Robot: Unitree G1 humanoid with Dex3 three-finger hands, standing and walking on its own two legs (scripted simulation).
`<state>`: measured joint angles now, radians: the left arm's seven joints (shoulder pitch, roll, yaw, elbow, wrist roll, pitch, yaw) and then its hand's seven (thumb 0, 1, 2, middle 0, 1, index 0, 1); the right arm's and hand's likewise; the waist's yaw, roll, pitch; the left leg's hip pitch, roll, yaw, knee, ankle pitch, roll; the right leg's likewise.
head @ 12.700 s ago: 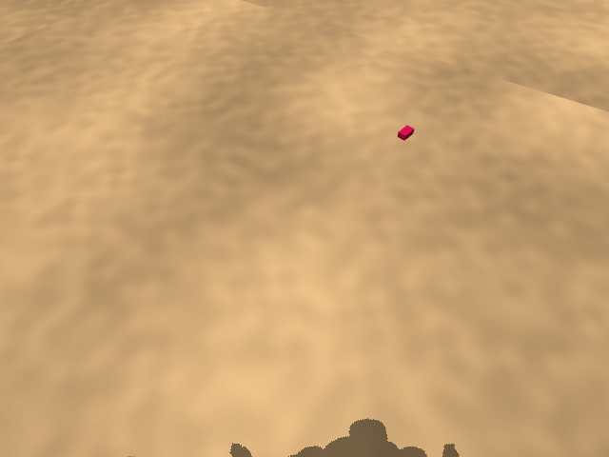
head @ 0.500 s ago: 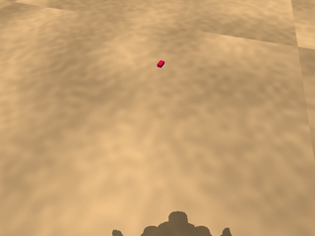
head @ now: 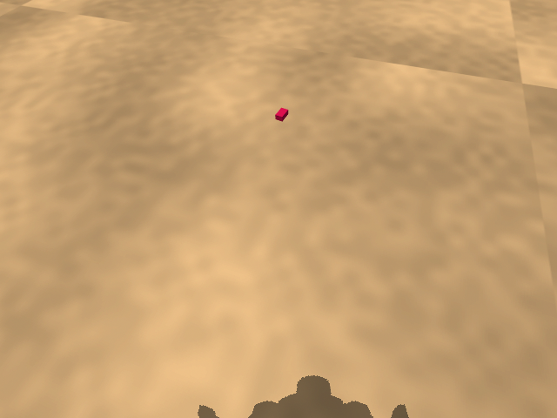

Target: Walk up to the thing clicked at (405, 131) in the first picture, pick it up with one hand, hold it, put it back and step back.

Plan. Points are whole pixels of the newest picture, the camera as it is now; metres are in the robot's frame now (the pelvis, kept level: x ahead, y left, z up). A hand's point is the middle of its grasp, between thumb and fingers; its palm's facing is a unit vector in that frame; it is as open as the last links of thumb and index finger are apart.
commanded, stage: walk up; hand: left
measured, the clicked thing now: (281, 114) +1.76 +0.04 -0.77
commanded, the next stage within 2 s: none
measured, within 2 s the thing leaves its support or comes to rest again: neither
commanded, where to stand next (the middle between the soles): +1.74 -0.42 m, yaw +63 degrees
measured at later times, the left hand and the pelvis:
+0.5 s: hand (85, 406) +0.16 +0.34 -0.15, palm faces +0.27 -0.93 -0.26, open 7.4 cm; pelvis +0.12 +0.03 -0.01, yaw +19 degrees
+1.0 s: hand (174, 376) +0.20 +0.20 -0.15, palm faces +0.60 -0.71 -0.37, open 7.4 cm; pelvis +0.39 -0.03 -0.02, yaw +38 degrees
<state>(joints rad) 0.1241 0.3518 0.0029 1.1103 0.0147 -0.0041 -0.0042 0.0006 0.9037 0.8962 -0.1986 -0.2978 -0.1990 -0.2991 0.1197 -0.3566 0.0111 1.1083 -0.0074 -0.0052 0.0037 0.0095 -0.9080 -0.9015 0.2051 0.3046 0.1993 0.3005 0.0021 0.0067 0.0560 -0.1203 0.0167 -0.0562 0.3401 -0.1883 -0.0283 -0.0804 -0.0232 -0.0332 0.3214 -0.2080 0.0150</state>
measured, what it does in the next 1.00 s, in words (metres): walks ahead, turning left: left foot, then right foot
